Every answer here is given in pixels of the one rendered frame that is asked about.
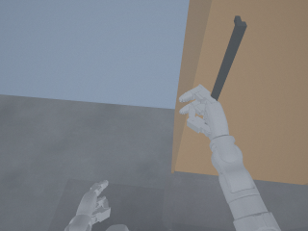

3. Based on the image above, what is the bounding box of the handle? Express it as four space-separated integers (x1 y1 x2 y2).
211 15 247 101

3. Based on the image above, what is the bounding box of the wardrobe door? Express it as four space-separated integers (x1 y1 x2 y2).
175 0 308 185

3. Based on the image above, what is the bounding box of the right robot hand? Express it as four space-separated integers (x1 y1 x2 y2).
179 84 229 141

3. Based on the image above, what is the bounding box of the left robot hand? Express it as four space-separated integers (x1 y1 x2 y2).
76 180 111 224

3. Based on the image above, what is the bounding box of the left robot forearm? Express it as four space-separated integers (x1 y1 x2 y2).
64 214 92 231

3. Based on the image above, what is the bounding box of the right robot forearm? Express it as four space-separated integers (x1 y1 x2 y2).
209 135 281 231

